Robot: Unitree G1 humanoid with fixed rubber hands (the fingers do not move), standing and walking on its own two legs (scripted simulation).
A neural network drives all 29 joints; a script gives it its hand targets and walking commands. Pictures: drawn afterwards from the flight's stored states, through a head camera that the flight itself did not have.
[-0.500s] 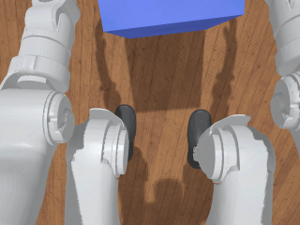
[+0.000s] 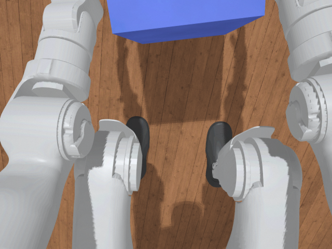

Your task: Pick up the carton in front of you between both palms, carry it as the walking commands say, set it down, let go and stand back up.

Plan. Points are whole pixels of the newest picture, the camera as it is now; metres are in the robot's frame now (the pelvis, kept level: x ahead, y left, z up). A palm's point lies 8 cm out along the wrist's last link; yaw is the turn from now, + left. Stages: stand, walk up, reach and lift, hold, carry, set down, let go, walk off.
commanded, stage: reach and lift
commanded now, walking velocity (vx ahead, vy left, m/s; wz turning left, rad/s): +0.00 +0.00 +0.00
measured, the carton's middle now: out of the picture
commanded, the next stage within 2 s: none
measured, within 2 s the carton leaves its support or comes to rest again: leaves its support in 0.30 s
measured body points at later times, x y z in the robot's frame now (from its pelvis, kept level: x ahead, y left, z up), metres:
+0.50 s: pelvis +0.01 +0.01 +0.02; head +0.34 -0.02 +0.32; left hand +0.56 +0.14 -0.09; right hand +0.57 -0.16 -0.09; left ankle +0.12 +0.14 -0.34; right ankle +0.11 -0.12 -0.34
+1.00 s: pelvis +0.00 +0.01 +0.13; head +0.27 -0.01 +0.49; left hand +0.52 +0.14 +0.07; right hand +0.52 -0.16 +0.07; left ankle +0.12 +0.14 -0.34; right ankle +0.11 -0.12 -0.34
